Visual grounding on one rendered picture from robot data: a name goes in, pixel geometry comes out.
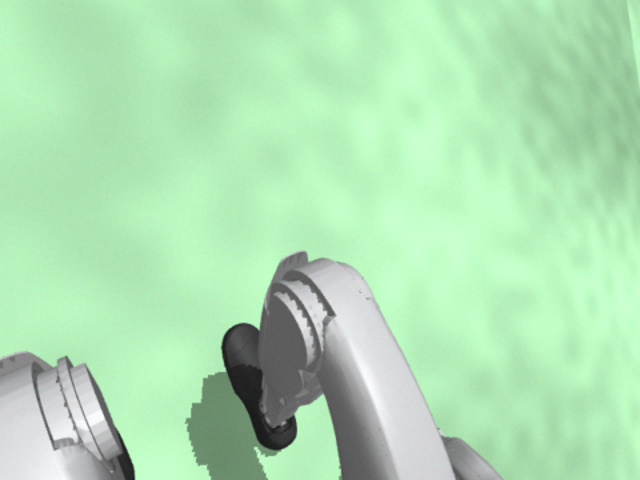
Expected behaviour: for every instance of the right robot hand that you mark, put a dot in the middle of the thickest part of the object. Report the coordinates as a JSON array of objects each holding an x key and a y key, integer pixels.
[{"x": 467, "y": 464}]

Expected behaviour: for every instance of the left robot foot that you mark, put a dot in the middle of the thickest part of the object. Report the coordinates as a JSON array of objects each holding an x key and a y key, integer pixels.
[{"x": 125, "y": 462}]

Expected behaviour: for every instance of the right robot foot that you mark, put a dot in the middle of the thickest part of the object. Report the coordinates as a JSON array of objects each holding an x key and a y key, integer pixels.
[{"x": 240, "y": 355}]

